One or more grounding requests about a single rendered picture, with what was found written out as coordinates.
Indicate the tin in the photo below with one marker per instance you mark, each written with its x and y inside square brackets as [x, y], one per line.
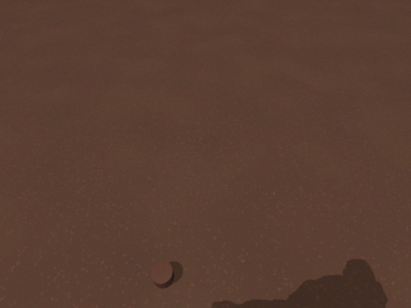
[162, 274]

